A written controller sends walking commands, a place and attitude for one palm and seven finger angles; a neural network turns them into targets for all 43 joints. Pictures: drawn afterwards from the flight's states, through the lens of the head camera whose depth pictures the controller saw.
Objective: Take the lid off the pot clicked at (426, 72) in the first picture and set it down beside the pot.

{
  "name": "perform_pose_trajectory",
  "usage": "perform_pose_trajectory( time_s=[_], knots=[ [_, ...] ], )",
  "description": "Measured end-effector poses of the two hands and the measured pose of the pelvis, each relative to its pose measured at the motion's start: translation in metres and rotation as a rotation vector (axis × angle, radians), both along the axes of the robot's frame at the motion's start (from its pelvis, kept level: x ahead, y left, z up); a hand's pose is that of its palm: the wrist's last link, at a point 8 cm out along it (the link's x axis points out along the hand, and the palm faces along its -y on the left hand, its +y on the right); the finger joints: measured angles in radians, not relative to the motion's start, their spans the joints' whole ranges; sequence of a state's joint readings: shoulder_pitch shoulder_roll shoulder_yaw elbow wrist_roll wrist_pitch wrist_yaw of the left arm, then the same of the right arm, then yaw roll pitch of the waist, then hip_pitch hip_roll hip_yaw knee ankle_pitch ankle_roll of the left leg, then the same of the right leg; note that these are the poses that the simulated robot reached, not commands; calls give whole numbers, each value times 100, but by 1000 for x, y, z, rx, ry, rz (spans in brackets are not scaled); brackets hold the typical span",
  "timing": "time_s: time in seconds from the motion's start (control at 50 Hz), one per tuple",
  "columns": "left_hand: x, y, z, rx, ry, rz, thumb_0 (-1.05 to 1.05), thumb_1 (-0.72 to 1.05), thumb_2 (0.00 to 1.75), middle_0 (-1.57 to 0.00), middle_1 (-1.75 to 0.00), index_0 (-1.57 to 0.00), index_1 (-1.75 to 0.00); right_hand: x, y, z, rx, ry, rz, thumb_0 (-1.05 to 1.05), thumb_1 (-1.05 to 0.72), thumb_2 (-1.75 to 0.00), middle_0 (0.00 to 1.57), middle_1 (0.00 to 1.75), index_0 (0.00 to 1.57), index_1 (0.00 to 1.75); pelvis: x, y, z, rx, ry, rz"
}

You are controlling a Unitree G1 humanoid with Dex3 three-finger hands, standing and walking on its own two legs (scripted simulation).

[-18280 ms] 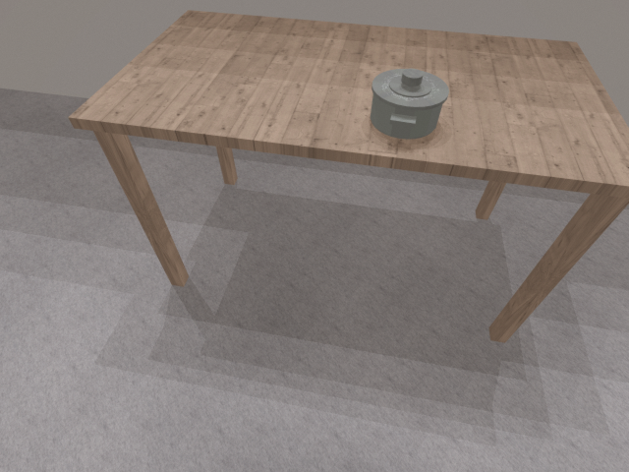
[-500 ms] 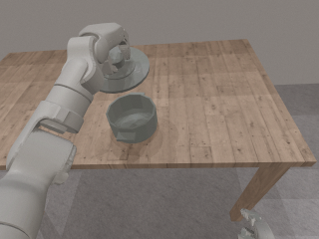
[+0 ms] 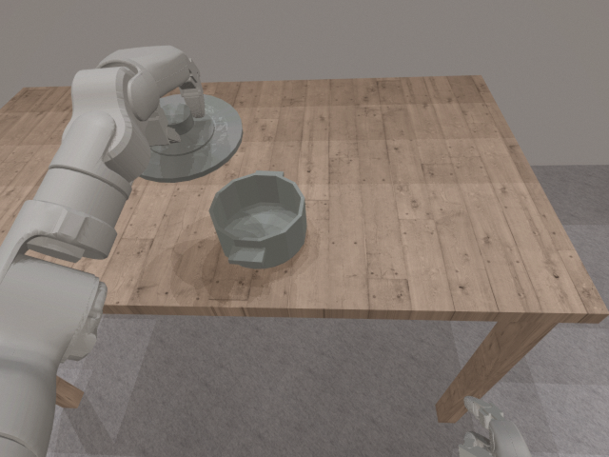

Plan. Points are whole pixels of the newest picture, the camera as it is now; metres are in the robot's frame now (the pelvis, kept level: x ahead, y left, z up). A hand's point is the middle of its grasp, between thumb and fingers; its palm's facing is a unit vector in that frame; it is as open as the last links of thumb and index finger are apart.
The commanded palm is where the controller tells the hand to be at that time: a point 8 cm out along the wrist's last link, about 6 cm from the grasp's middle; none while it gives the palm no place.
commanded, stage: move the lid sideways beside the pot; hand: left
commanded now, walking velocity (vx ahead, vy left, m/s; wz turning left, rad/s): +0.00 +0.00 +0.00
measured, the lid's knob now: (175, 119) +0.48 +0.18 +0.21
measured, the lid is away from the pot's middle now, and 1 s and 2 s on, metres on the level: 0.08 0.19 0.25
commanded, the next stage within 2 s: lower the lid onto the table in 1.48 s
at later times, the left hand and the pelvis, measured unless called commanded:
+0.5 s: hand (124, 118) +0.46 +0.23 +0.23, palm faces -0.25 -0.02 -0.97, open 7.6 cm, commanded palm +0.45 +0.24 +0.31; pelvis +0.00 +0.01 +0.00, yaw +0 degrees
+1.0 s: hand (87, 117) +0.47 +0.28 +0.23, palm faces -0.25 -0.02 -0.97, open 7.6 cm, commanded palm +0.45 +0.28 +0.31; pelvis +0.01 +0.01 +0.00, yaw +0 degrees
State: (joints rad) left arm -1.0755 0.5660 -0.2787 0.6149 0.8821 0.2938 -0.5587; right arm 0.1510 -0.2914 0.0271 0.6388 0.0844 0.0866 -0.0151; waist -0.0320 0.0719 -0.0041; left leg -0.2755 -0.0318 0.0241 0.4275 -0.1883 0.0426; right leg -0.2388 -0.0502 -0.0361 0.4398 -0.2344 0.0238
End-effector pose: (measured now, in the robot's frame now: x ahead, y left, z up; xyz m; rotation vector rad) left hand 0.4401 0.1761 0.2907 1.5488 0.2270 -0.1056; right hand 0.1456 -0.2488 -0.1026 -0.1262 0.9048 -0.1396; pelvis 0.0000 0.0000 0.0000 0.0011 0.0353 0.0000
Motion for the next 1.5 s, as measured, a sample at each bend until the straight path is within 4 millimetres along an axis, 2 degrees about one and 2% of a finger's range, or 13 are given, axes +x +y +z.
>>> perform_pose_trajectory(
  time_s=[0.34, 0.64, 0.84, 1.18, 1.4, 1.5],
  knots=[
    [4, 35, 0, 7, 21, 32, -3, 23, 83, -81, -96, -66, -91, -26, 6, -7, -5, 72, -28, 1, -91, -90, 20, 30, 20, 30, -4, 8, 0, -8, 11, 3],
    [20, 63, -2, 9, 42, 65, -4, 23, 83, -81, -96, -65, -91, -51, -2, -9, -34, 154, -84, 1, -91, -90, 20, 30, 20, 30, 2, 12, 1, -13, 34, -2],
    [25, 86, -4, 8, 51, 98, -4, 24, 83, -81, -96, -65, -91, -49, -4, -9, -42, 173, -96, 1, -91, -90, 20, 30, 20, 30, 7, 14, 1, -16, 50, -5],
    [17, 118, -5, 11, 65, 149, -4, 24, 83, -82, -96, -65, -91, -29, 1, -8, -35, 173, -60, 0, -91, -90, 20, 30, 20, 30, 8, 13, 1, -20, 61, 5],
    [10, 145, -6, 25, 81, 190, -4, 24, 83, -82, -96, -65, -91, -42, -6, -9, -65, 227, -74, 0, -91, -90, 20, 30, 20, 30, 10, 11, 1, -25, 65, 9],
    [6, 149, -1, 38, 59, 178, -4, 24, 83, -82, -97, -65, -90, -49, -9, -10, -73, 251, -81, 0, -91, -90, 20, 30, 20, 30, 11, 12, 1, -26, 66, 12]
  ],
)
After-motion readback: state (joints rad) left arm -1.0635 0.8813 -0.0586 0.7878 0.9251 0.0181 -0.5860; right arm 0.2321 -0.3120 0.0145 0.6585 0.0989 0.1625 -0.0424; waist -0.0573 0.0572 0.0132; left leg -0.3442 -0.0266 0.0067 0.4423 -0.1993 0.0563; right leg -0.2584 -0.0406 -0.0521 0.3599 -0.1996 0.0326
